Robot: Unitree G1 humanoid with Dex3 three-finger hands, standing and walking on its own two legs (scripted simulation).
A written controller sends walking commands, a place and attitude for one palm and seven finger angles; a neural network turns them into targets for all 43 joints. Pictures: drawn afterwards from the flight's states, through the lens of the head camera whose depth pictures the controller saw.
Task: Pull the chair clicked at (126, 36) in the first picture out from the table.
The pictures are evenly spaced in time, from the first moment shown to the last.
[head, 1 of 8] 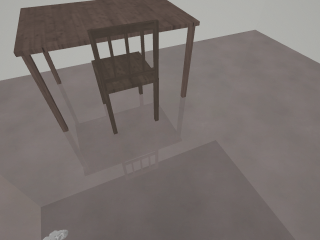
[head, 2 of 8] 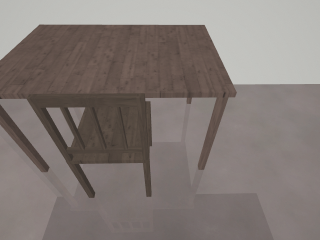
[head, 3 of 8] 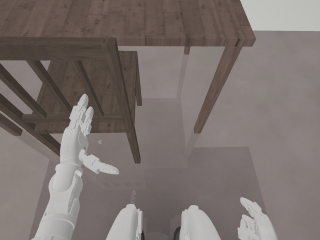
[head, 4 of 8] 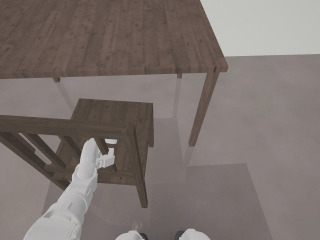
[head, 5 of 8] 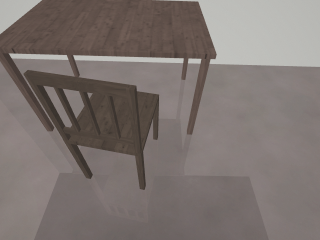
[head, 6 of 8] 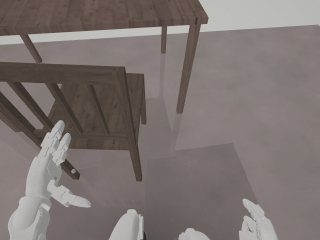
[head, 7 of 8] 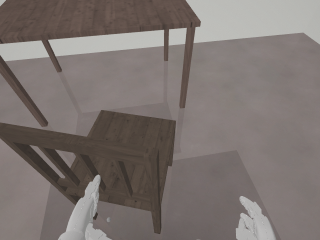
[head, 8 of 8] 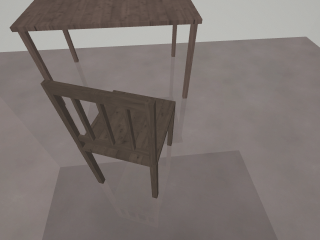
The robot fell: no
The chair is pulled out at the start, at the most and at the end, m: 0.00 0.64 0.64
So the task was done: yes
